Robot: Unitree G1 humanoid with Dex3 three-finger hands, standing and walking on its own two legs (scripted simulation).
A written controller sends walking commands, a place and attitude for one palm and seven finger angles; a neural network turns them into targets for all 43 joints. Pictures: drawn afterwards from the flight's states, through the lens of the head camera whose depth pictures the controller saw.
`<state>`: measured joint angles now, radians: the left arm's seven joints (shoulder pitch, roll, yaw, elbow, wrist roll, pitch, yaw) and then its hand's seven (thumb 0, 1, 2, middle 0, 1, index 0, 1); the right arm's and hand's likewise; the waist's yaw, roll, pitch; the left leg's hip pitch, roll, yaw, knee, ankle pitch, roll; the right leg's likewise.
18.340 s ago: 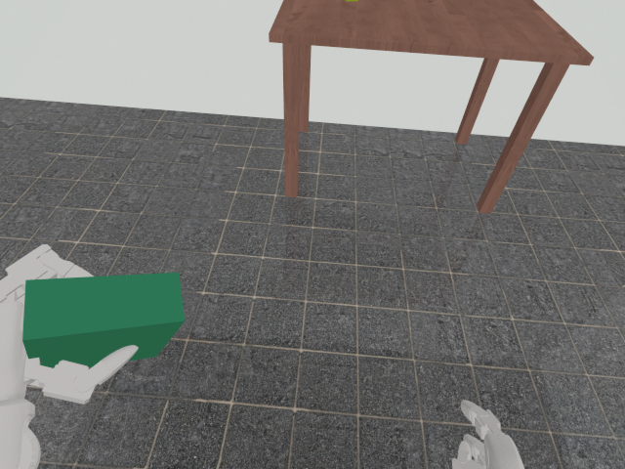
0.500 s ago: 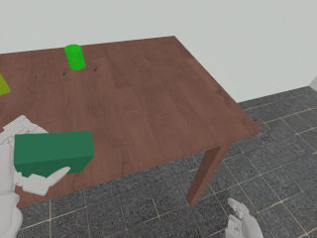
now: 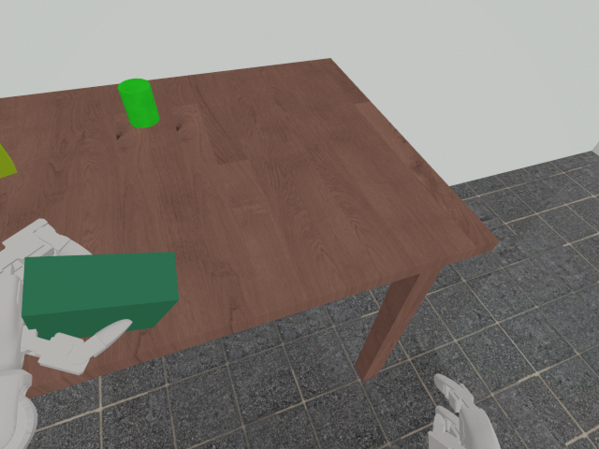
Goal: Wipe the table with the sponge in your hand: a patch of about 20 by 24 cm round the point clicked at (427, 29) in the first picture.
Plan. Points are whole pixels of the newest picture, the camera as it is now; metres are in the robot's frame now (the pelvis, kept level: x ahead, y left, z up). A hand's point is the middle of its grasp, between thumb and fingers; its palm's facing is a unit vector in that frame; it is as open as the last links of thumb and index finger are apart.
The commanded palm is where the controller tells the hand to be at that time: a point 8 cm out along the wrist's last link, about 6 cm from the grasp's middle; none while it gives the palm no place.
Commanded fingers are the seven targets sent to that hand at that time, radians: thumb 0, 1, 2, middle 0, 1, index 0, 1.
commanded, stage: look again from close up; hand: left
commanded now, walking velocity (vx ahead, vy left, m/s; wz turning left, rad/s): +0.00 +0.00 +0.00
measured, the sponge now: (123, 297) +0.23 +0.21 +0.14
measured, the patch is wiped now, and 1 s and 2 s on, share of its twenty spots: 0.00 0.00 0.00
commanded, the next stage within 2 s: turn the palm down, sponge in hand in 0.06 s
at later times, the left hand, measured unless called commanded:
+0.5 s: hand (110, 309) +0.21 +0.21 +0.15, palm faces +0.31 -0.74 -0.60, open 9.4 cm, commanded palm +0.17 +0.26 +0.19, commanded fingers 0.00 0.10 1.30 -1.20 -1.60 -1.20 -1.60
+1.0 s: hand (94, 287) +0.22 +0.23 +0.17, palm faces +0.32 -0.46 -0.83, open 9.4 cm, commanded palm +0.19 +0.25 +0.21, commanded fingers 0.00 0.10 1.30 -1.20 -1.60 -1.20 -1.60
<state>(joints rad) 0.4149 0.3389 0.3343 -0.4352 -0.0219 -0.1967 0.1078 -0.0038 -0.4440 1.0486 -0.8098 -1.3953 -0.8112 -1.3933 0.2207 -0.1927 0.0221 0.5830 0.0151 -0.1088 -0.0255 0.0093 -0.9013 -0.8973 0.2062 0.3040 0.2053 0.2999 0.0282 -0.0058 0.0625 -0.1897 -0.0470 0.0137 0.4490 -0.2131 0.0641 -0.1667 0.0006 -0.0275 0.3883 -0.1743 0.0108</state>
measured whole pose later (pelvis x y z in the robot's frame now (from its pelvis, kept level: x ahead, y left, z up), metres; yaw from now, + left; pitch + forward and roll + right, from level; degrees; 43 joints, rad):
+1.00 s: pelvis +0.01 -0.06 -0.01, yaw +0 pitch -1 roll +1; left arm 0.37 0.61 0.33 -0.45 0.25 0.15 0.04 0.00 -0.45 1.05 -0.81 -1.39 -0.81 -1.39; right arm 0.18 -0.27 0.00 0.60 0.03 -0.02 -0.11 0.01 -0.90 -0.90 0.21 0.30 0.20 0.30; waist 0.09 0.07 -0.01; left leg -0.25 0.00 0.00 0.58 -0.30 -0.01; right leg -0.27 0.05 -0.03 0.59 -0.30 -0.07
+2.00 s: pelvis -0.01 -0.04 +0.00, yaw -1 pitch -6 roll +1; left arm 0.07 0.60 0.01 -0.34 0.78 0.46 -0.10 0.00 -0.45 1.05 -0.81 -1.39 -0.81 -1.39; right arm 0.00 -0.27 0.07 0.64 0.04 0.06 -0.07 0.01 -0.90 -0.90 0.21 0.30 0.20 0.30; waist 0.13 0.13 0.03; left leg -0.11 -0.03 0.01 0.38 -0.17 0.02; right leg -0.14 0.02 -0.01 0.42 -0.19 -0.04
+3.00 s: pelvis +0.00 -0.04 +0.00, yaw -1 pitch -6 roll +1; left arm 0.02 0.57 -0.04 -0.20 0.82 0.46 -0.09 0.00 -0.45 1.05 -0.81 -1.40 -0.81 -1.39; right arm 0.03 -0.28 0.05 0.66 0.05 0.05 -0.07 0.01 -0.90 -0.90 0.20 0.30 0.20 0.30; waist 0.12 0.13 0.02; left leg -0.10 -0.03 0.01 0.38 -0.18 0.02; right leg -0.13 0.03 -0.01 0.43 -0.20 -0.05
